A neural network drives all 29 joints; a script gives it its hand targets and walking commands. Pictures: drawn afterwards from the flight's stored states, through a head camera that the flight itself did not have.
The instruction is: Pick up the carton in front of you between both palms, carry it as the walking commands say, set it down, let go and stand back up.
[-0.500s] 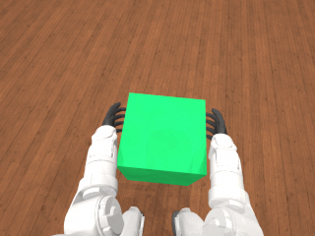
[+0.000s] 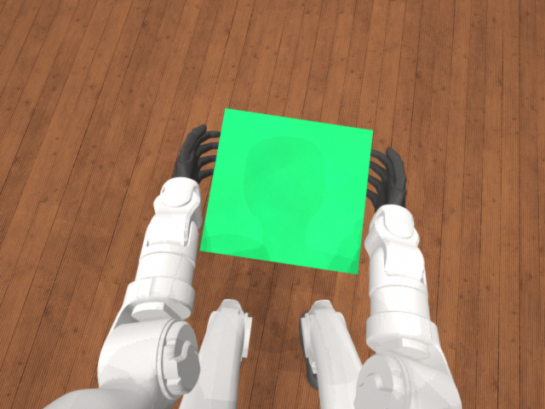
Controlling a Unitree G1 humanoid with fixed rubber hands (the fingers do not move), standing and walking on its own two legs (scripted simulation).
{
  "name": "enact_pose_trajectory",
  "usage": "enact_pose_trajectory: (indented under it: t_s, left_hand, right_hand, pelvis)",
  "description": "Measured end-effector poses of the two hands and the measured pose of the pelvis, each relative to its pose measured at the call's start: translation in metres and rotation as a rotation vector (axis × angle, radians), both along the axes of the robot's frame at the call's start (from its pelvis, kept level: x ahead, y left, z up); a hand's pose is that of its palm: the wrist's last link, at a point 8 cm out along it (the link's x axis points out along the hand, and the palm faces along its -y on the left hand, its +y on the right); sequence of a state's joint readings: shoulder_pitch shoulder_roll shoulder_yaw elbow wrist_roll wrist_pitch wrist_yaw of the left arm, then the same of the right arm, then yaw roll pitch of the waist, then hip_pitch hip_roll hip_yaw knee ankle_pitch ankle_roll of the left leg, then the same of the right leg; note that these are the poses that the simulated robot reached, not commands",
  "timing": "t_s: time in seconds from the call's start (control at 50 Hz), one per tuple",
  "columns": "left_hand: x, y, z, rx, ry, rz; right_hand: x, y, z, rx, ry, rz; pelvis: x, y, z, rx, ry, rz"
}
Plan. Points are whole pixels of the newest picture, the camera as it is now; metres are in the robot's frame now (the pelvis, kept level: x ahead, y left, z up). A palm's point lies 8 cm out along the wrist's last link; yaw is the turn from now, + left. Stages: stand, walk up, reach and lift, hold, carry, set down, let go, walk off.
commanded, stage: set down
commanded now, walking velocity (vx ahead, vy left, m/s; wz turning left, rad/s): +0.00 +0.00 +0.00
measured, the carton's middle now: (284, 201) +0.42 -0.01 -0.17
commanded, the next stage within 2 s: none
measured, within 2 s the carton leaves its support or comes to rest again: rests again in 1.52 s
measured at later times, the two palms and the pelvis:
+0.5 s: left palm (209, 183) +0.47 +0.14 -0.24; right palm (356, 214) +0.41 -0.15 -0.24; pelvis -0.04 +0.00 -0.13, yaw -2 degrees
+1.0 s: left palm (223, 185) +0.51 +0.13 -0.38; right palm (343, 217) +0.44 -0.16 -0.37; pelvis -0.05 +0.01 -0.22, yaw -4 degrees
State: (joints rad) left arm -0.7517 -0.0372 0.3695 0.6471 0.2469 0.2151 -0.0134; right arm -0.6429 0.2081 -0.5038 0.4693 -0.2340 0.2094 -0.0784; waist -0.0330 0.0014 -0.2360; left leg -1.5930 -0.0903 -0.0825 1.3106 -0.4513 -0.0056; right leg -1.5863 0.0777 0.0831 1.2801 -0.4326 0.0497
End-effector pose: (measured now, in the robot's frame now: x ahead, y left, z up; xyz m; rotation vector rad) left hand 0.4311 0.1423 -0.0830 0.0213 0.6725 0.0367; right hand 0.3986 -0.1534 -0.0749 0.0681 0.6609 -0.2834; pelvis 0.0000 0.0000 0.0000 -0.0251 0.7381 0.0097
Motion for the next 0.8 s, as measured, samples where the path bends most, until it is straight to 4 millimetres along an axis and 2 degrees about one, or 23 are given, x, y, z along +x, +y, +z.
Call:
enact_pose_trajectory:
  t_s: [0.44, 0.8]
  left_hand:
    - [0.035, -0.003, -0.14, 0.034, 0.009, -0.087]
    - [0.064, -0.007, -0.252, 0.06, 0.048, -0.154]
  right_hand:
    - [0.014, -0.001, -0.143, -0.009, 0.016, -0.047]
    - [0.027, -0.002, -0.257, -0.015, 0.062, -0.088]
  pelvis:
    - [-0.041, 0.003, -0.118, -0.022, 0.077, -0.003]
    - [-0.056, 0.005, -0.192, -0.044, 0.06, -0.002]
